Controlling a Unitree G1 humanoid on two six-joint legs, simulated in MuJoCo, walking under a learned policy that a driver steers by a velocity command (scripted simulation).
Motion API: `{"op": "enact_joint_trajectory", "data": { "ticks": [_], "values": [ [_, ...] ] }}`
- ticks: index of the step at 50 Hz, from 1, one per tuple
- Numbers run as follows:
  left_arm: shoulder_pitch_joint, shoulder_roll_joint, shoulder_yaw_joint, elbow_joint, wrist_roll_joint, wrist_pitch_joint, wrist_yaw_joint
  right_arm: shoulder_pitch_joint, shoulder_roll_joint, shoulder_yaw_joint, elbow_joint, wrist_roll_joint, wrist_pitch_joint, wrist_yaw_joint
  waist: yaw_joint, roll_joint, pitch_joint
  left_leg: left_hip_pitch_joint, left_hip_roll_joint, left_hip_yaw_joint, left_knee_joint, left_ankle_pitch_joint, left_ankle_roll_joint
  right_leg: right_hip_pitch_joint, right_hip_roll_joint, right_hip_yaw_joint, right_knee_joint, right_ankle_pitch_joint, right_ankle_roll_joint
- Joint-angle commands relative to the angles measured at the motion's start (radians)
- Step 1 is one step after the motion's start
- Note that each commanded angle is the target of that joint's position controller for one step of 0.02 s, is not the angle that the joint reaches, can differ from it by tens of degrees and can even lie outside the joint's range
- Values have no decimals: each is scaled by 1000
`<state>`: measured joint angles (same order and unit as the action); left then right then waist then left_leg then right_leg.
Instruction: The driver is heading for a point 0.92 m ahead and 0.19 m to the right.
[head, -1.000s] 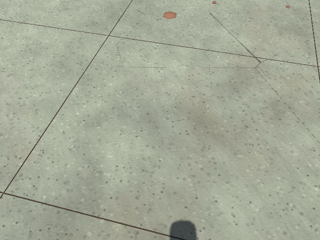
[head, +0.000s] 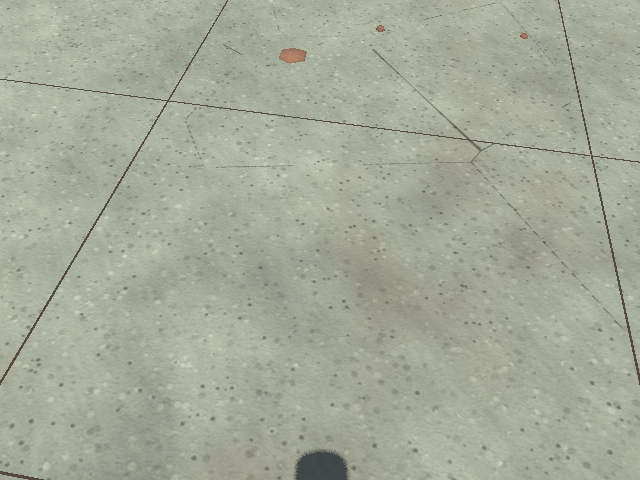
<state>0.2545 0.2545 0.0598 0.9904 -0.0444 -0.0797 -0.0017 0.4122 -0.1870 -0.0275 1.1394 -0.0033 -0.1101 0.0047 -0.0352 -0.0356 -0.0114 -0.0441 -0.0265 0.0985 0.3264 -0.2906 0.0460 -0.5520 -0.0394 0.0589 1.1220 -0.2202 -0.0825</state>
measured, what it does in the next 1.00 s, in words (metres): walks ahead, turning right: right foot, then left foot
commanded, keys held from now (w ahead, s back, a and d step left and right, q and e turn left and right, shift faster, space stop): w+e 0.58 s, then w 0.42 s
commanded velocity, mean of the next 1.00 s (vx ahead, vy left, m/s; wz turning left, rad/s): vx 0.48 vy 0.00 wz -0.39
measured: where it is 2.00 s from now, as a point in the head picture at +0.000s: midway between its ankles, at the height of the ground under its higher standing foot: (417, 354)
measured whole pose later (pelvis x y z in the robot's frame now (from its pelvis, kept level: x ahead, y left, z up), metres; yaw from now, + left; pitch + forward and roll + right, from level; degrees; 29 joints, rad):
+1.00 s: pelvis +0.57 -0.11 +0.00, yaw -25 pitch +2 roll +1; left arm 0.25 0.28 0.06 0.80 -0.01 -0.07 0.00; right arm 0.30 -0.25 -0.05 0.85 0.00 -0.11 0.02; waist -0.03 -0.04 0.01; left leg -0.21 -0.06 0.03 0.34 -0.16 0.05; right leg -0.55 -0.06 0.05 1.07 -0.30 -0.03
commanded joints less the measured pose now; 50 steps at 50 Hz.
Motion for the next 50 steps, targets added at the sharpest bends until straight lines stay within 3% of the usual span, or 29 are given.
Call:
{"op": "enact_joint_trajectory", "data": {
  "ticks": [1, 4, 9, 12, 13, 14, 15, 16, 17, 18, 19, 20, 21, 23, 26, 30, 34, 37, 38, 39, 40, 41, 42, 43, 44, 45, 46, 48, 50],
  "values": [
    [-65, 9, 5, -66, 6, 10, -14, 46, -117, -10, -28, -14, -5, -17, 0, 100, 119, 61, 256, -147, -187, 338, 87, -242, -46, 32, -67, 101, 22],
    [-201, -10, -11, -139, 12, 11, -21, 13, -148, -12, -56, -17, 0, -33, -11, 93, 155, -9, 242, -51, -230, 363, 83, -206, -39, -26, -277, 210, 40],
    [-343, -10, -24, -224, 15, 9, -55, 76, -175, -20, -56, 2, 13, -40, -29, 86, 179, 71, 278, 55, -193, 523, 73, -144, -17, -126, -452, 226, -1],
    [-271, 43, 4, -239, 15, 8, -73, 39, -218, -32, -85, 3, 32, -49, 55, 149, 78, 157, 301, 107, 25, 1063, 49, 26, 68, -201, -457, 115, -60],
    [-161, 84, 26, -218, 12, 11, -76, 17, -235, -38, -101, -3, 43, -53, 118, 174, 7, 149, 303, 111, 183, 1181, 41, 161, 103, -211, -454, 82, -85],
    [-5, 144, 59, -179, 10, 16, -71, -13, -244, -39, -123, -1, 47, -52, 201, 164, -80, 63, 276, 115, 396, 1142, 20, 392, 130, -189, -518, 117, -121],
    [132, 219, 89, -154, 13, 32, -47, -16, -229, -32, -152, -9, 36, -46, 248, 58, -162, -186, 217, 111, 707, 788, -15, 675, 4, 48, -569, 32, -172],
    [100, 284, 95, -188, 17, 33, -36, 70, -74, 9, -201, -7, -2, -19, 120, -210, -294, -604, -30, 3, 1144, -196, -74, 980, -295, 697, -731, -134, -394],
    [125, 208, 72, -171, 31, 25, -32, -45, -151, -8, -234, 25, -56, 1, 178, -108, -336, -699, -1, -229, 1219, -212, -30, 966, -295, 796, -860, -173, -364],
    [82, 156, 58, -174, 39, 10, -29, -132, -195, -21, -279, 59, -74, 3, 156, -79, -191, -757, 52, -222, 1173, -140, 2, 851, -260, 630, -866, -112, -307],
    [-7, 125, 47, -191, 35, -6, -38, -154, -192, -23, -286, 50, -77, -6, 91, 52, -80, -715, 98, -213, 1065, -71, 5, 658, -210, 493, -882, 23, -269],
    [-73, 94, 37, -210, 36, -15, -41, -146, -206, -38, -276, 31, -65, -18, 48, 83, -51, -641, 132, -208, 973, -41, -1, 530, -168, 393, -890, 112, -239],
    [-107, 89, 32, -225, 42, -16, -39, -118, -202, -43, -278, 20, -47, -20, 14, 72, -28, -567, 153, -213, 930, -29, -12, 426, -136, 336, -907, 164, -231],
    [-100, 105, 33, -225, 32, -16, -30, -117, -178, -46, -299, 1, -20, -22, -12, 49, 0, -524, 165, -190, 823, -17, -47, 313, -110, 280, -933, 213, -231],
    [-34, 154, 46, -222, 32, -14, -3, -253, -166, -44, -360, -20, -5, -32, 21, 18, 37, -551, 143, -154, 608, 144, -98, 235, -69, 214, -948, 237, -220],
    [46, 162, 49, -211, 22, 0, 10, -412, -133, -29, -411, -7, -13, -23, 90, -26, 35, -481, 72, -135, 278, 398, -100, 241, -20, 174, -910, 157, -148],
    [123, 134, 39, -176, 20, 4, 12, -480, -160, -29, -442, 5, -29, 2, 128, -46, 20, -483, 65, -150, 182, 410, -71, 388, -84, 237, -834, 143, -135],
    [137, 152, 43, -171, 31, 15, 18, -460, -196, -38, -453, 6, -45, 15, 99, -77, 14, -456, 50, -136, 137, 261, -23, 504, -136, 296, -751, 262, -120],
    [122, 152, 41, -176, 32, 19, 18, -390, -211, -47, -436, 4, -49, 14, 57, -87, -13, -364, 31, -114, 99, 245, 5, 516, -118, 287, -691, 389, -105],
    [106, 128, 31, -187, 37, 18, 14, -261, -248, -64, -405, -4, -53, 9, -4, -73, -106, -169, 63, -139, 110, 273, 51, 483, -66, 247, -541, 488, -80],
    [119, 90, 13, -209, 54, 13, 11, -86, -311, -79, -385, -14, -51, 4, -63, 34, -261, 127, 232, -320, 156, 296, 134, 315, 7, 176, -260, 311, -41],
    [263, 27, -6, -200, 20, -1, 5, 24, -357, -101, -328, -7, -34, 14, -22, 363, -364, 434, 416, -759, 47, 47, 283, -50, 150, 82, 51, -257, 31],
    [221, 119, 7, -191, 4, -8, 7, 16, -257, -76, -335, 17, -29, 19, -50, 260, -281, 409, 418, -846, -23, -165, 251, -192, 98, 145, 164, -340, 26],
    [102, 164, 18, -216, 0, -11, 7, -57, -206, -61, -351, 19, -23, 16, -59, 157, -130, 279, 381, -706, -41, -148, 205, -243, 57, 129, 184, -248, 23],
    [36, 151, 15, -232, 15, -13, 8, -122, -196, -53, -367, 9, -16, 15, -34, 74, -54, 145, 340, -589, -64, -22, 186, -217, 10, 80, 152, -170, 28],
    [7, 136, 17, -243, 31, -16, 8, -156, -182, -48, -368, 2, -13, 17, -11, 58, -3, 50, 305, -519, -89, 85, 185, -196, -23, 61, 86, -119, 34],
    [16, 121, 19, -245, 36, -13, 6, -168, -170, -42, -367, -8, -14, 18, 15, 85, -2, -5, 275, -461, -109, 158, 176, -143, -51, 53, 43, -91, 37],
    [39, 82, 12, -241, 33, -5, 4, -156, -168, -41, -353, -1, -16, 21, 32, 121, -9, -52, 243, -380, -144, 252, 182, -101, -63, 23, -27, -78, 50],
    [-7, 62, 4, -263, 39, 0, 5, -135, -199, -49, -338, 7, -16, 15, 28, 116, 8, -73, 245, -327, -174, 328, 197, -123, -76, 2, -126, -37, 70]
  ]
}}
